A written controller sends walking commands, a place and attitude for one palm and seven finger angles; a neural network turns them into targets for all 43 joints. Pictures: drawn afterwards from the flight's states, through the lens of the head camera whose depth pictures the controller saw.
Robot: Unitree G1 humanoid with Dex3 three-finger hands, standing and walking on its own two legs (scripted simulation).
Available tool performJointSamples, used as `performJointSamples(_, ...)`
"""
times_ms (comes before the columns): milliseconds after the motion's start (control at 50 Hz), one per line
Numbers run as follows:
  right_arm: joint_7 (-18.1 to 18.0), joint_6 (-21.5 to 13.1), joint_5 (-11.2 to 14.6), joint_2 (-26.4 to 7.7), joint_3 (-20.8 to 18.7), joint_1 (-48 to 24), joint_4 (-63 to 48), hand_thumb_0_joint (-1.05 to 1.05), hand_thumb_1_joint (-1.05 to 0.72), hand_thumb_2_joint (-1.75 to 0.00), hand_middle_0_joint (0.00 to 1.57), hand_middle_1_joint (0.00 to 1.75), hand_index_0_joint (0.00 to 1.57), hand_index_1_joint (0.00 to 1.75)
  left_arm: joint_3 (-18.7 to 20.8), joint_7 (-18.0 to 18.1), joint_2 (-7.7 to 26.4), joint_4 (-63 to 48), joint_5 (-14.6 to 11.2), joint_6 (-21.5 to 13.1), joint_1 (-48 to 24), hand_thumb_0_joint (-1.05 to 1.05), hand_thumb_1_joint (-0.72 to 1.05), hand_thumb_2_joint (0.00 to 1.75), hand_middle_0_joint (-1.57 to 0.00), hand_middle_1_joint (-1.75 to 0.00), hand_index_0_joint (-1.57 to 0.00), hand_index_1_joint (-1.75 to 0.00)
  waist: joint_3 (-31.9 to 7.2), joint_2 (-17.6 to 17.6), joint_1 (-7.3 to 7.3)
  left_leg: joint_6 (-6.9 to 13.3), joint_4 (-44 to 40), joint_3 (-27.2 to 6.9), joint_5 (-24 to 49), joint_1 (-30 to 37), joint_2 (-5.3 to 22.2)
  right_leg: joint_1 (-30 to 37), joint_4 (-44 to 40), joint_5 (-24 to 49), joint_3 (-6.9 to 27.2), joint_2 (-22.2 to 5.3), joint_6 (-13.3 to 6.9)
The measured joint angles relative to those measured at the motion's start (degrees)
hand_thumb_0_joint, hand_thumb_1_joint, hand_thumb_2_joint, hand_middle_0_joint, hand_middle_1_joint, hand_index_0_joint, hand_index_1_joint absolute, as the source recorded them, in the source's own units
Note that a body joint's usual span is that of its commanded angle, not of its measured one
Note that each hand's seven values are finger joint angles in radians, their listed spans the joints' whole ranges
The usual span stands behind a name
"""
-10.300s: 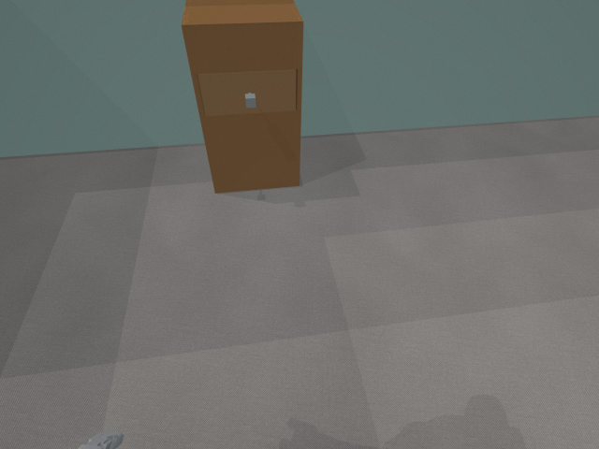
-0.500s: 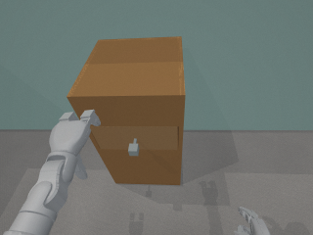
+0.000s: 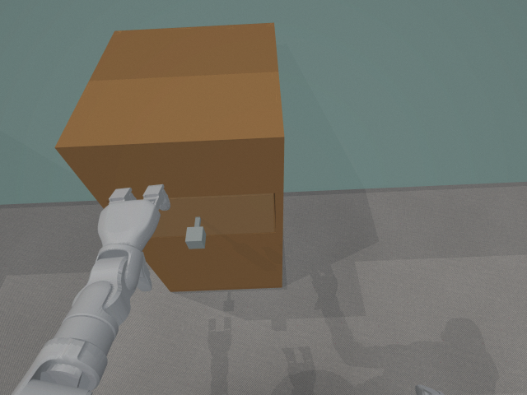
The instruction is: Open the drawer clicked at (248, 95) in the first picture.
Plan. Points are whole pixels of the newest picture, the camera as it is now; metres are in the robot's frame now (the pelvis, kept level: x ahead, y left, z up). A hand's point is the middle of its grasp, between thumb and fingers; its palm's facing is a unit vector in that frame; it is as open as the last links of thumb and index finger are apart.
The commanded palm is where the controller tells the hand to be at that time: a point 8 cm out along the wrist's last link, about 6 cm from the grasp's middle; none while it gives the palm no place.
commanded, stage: move the hooked fingers above the handle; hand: left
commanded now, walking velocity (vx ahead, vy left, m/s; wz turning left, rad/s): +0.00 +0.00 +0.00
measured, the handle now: (196, 231) +0.50 +0.20 -0.22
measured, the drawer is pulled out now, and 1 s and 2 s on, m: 0.00 0.00 0.00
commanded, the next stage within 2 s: none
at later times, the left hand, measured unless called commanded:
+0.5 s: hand (163, 241) +0.40 +0.22 -0.08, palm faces -0.07 -0.04 -1.00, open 13.8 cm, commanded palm +0.39 +0.23 -0.03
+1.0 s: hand (185, 235) +0.45 +0.21 -0.16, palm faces -0.01 -0.03 -1.00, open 13.8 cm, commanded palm +0.43 +0.20 -0.10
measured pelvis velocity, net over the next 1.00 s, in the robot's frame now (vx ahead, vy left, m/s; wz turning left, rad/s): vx -0.04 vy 0.03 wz -0.04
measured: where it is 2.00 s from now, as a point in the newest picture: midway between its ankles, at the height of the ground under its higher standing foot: outside the picture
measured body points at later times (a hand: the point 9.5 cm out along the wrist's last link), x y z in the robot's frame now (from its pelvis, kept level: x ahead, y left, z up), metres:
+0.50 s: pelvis -0.01 +0.01 -0.04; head +0.09 +0.00 +0.40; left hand +0.40 +0.22 -0.03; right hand +0.07 -0.26 -0.18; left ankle +0.01 +0.12 -0.71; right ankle -0.03 -0.09 -0.71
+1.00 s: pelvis -0.04 +0.03 -0.11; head +0.11 +0.04 +0.32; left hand +0.45 +0.21 -0.10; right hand -0.05 -0.25 -0.23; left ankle +0.01 +0.12 -0.71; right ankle -0.03 -0.09 -0.71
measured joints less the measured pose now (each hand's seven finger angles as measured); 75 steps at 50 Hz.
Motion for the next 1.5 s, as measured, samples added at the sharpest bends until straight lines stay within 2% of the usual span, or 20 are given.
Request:
performJointSamples(80,-0.37,0.11,-0.43,0.19,-0.56,1.32,0.16,0.01,-0.91,-0.9,0.2,0.3,0.2,0.3,1.07,0.56,-0.08,1.07,0.54,-2.66,0.24,0.0,-0.49,0.3,-0.31,-1.2,-0.32,-1.2,-0.84,-0.45,-0.82,-0.14,1.53,0.02,-1.0,-1.83,0.31,-1.74,1.24,-0.81,0.06,0.25,-0.13)
performJointSamples(180,0.05,-0.07,-1.09,0.04,-1.49,1.69,0.84,0.01,-0.91,-0.9,0.2,0.3,0.2,0.3,2.63,4.79,-0.3,3.22,2.82,-5.71,-0.74,0.0,-0.49,0.3,-0.32,-1.2,-0.32,-1.2,-2.51,-0.44,-1.33,-0.17,5.37,-0.12,-2.87,-6.02,0.64,-5.65,4.56,-2.44,-0.04,0.43,-0.21)
performJointSamples(260,0.82,-0.12,-1.39,0.06,-1.88,1.17,1.22,0.01,-0.91,-0.9,0.2,0.3,0.2,0.3,3.51,8.21,-0.79,6.7,3.88,-4.65,-2.13,0.0,-0.49,0.3,-0.31,-1.2,-0.32,-1.2,-3.64,-0.16,-1.53,-0.05,8.4,-0.1,-4.14,-9.51,0.81,-9.07,7.4,-3.56,0.01,0.46,-0.12)
performJointSamples(360,1.15,-0.45,-1.48,0.62,-1.58,0.5,1.41,0.0,-0.91,-0.9,0.2,0.3,0.2,0.3,3.14,9.33,-0.87,12.32,4.07,-2.49,-4.9,0.0,-0.49,0.3,-0.31,-1.2,-0.32,-1.2,-4.14,-0.16,-1.97,0.14,11.27,-0.47,-4.95,-13.23,0.78,-12.5,10.05,-4.43,-0.35,0.32,0.0)
performJointSamples(480,0.89,-1.25,-2.07,1.41,-1.35,0.23,1.85,0.0,-0.91,-0.9,0.2,0.3,0.2,0.3,2.57,9.2,-0.21,15.75,4.83,-4.51,-9.3,0.0,-0.49,0.3,-0.32,-1.2,-0.32,-1.2,-4.93,-0.46,-2.93,0.34,15.54,-1.23,-5.95,-18.81,0.9,-17.46,13.61,-5.33,-1.09,0.31,0.07)
performJointSamples(560,1.2,-1.61,-2.52,1.4,-1.16,0.29,2.24,0.0,-0.91,-0.9,0.2,0.3,0.2,0.3,2.95,11.05,-0.05,19.08,6.05,-5.4,-13.17,0.0,-0.49,0.3,-0.32,-1.2,-0.32,-1.2,-5.78,-0.24,-3.99,0.62,19.15,-1.45,-6.97,-23.23,1.13,-21.57,16.72,-6.12,-1.29,0.39,0.24)
performJointSamples(680,2.06,-1.65,-3.16,1.34,-0.8,1.13,2.14,0.0,-0.91,-0.9,0.2,0.3,0.2,0.3,5.26,13.49,0.94,24.19,6.69,-2.99,-17.91,0.0,-0.49,0.3,-0.31,-1.2,-0.32,-1.2,-6.18,0.03,-5.83,1.18,23.92,-1.09,-8.11,-29.55,1.65,-27.91,21.14,-6.85,-0.9,0.65,0.62)
performJointSamples(780,2.59,-1.74,-3.61,1.18,-0.87,2.65,2.9,0.0,-0.91,-0.9,0.2,0.3,0.2,0.3,5.07,13.63,1.53,26.69,6.43,-1.46,-20.06,0.0,-0.49,0.3,-0.31,-1.2,-0.32,-1.2,-6.22,0.46,-6.56,1.65,26.85,-0.93,-8.67,-33.57,1.85,-31.83,23.79,-7.16,-0.72,0.7,1.03)
performJointSamples(880,2.71,-2.44,-3.96,1.12,-0.6,3.69,4.14,0.0,-0.91,-0.9,0.2,0.3,0.2,0.3,4.49,13.39,1.93,28.93,6.75,-2.35,-23.0,0.0,-0.49,0.3,-0.31,-1.2,-0.32,-1.2,-6.5,0.59,-7.6,2.06,30.13,-1.14,-9.29,-37.77,1.92,-35.76,26.76,-7.72,-0.92,0.63,1.31)
performJointSamples(940,2.85,-2.9,-4.31,1.08,-0.46,3.96,4.45,0.0,-0.91,-0.9,0.2,0.3,0.2,0.3,4.93,14.18,2.43,29.66,7.61,-2.93,-25.08,0.0,-0.49,0.3,-0.32,-1.2,-0.32,-1.2,-6.9,0.67,-8.5,2.21,32.5,-1.35,-9.76,-40.85,2.03,-38.66,28.98,-8.17,-1.12,0.64,1.37)
performJointSamples(1020,3.36,-3.07,-4.74,0.94,-0.46,3.78,4.3,0.0,-0.91,-0.9,0.2,0.3,0.2,0.3,6.24,16.0,2.88,29.57,8.28,-2.07,-27.62,0.0,-0.49,0.3,-0.32,-1.2,-0.32,-1.2,-6.8,1.15,-9.39,2.34,35.47,-1.53,-10.31,-44.55,2.24,-42.21,31.76,-8.67,-1.28,0.71,1.45)
performJointSamples(1120,4.0,-2.41,-4.31,1.09,-0.23,3.28,3.68,0.0,-0.91,-0.9,0.2,0.3,0.2,0.3,7.24,16.77,2.67,28.22,6.88,2.02,-28.06,0.0,-0.49,0.3,-0.32,-1.2,-0.32,-1.2,-5.8,1.82,-9.01,2.49,36.1,-1.02,-10.21,-45.19,2.6,-43.17,32.48,-8.33,-0.74,0.99,1.7)
performJointSamples(1220,3.7,-2.54,-3.32,1.55,0.69,3.23,3.43,0.0,-0.91,-0.9,0.2,0.3,0.2,0.3,4.98,13.47,2.28,29.06,4.34,5.24,-26.93,0.0,-0.49,0.3,-0.31,-1.2,-0.32,-1.2,-5.24,1.98,-7.94,2.45,33.58,-0.55,-9.2,-42.38,2.45,-40.78,30.48,-7.46,-0.29,0.92,1.59)
performJointSamples(1280,3.12,-3.2,-3.01,1.86,0.92,3.61,3.56,0.0,-0.91,-0.9,0.2,0.3,0.2,0.3,2.72,10.98,1.73,28.92,2.9,4.23,-26.12,0.0,-0.49,0.3,-0.31,-1.2,-0.32,-1.2,-5.7,1.64,-7.43,2.21,32.04,-0.77,-8.68,-40.56,2.17,-38.95,29.17,-7.19,-0.52,0.75,1.38)
performJointSamples(1340,2.5,-3.99,-3.02,1.84,1.05,3.74,3.73,0.0,-0.91,-0.9,0.21,0.3,0.2,0.3,1.18,9.84,1.19,28.86,3.1,1.49,-25.94,0.0,-0.49,0.3,-0.32,-1.2,-0.32,-1.2,-6.43,1.14,-7.44,1.89,31.45,-1.31,-8.56,-39.59,2.0,-37.78,28.6,-7.33,-1.04,0.66,1.04)
performJointSamples(1420,2.07,-4.66,-3.31,1.12,1.12,3.24,3.13,0.0,-0.91,-0.9,0.21,0.3,0.2,0.3,1.79,11.47,1.23,29.94,5.43,-1.59,-27.02,0.0,-0.49,0.3,-0.32,-1.2,-0.32,-1.2,-7.32,0.81,-8.32,1.45,32.57,-2.08,-9.06,-40.54,2.13,-38.42,29.51,-7.94,-1.78,0.83,0.53)
performJointSamples(1500,2.23,-4.55,-3.61,0.1,1.07,2.0,1.92,0.0,-0.91,-0.9,0.2,0.3,0.2,0.3,4.66,14.61,2.45,31.09,6.93,-1.14,-28.39,0.0,-0.49,0.3,-0.31,-1.2,-0.32,-1.2,-6.97,0.95,-9.27,1.22,34.53,-2.39,-9.68,-42.9,2.54,-40.76,31.37,-8.52,-2.03,1.17,0.21)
